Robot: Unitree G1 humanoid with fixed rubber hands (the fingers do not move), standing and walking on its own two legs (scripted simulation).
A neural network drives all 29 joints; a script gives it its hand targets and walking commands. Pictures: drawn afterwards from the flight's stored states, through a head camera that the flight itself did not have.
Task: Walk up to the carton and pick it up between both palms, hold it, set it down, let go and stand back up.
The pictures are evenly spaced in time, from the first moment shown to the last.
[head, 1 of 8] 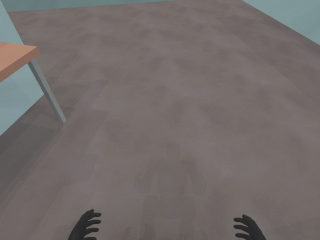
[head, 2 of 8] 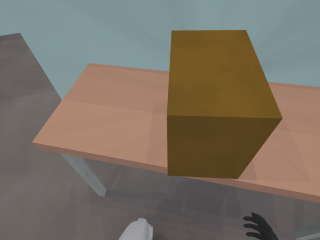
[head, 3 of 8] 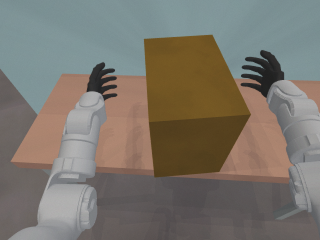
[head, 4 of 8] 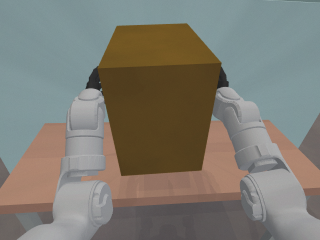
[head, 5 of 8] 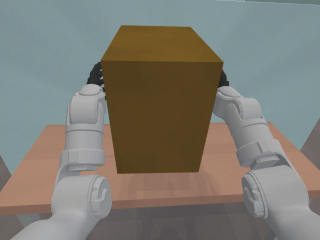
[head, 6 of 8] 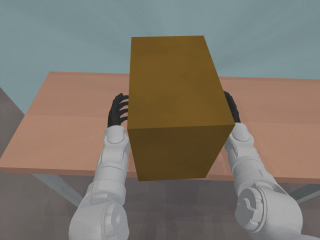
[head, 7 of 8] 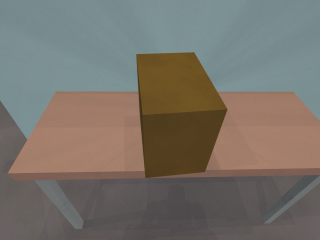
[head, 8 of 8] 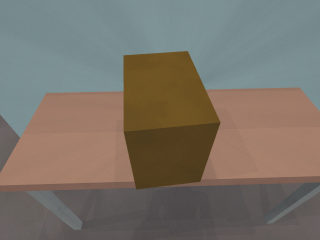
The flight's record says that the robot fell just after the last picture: no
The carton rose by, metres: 0.24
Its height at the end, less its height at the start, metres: +0.00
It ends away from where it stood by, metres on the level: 0.02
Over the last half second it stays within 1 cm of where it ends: yes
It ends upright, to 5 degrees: yes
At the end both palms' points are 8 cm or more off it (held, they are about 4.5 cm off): yes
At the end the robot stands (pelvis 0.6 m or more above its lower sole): yes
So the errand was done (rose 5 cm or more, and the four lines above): yes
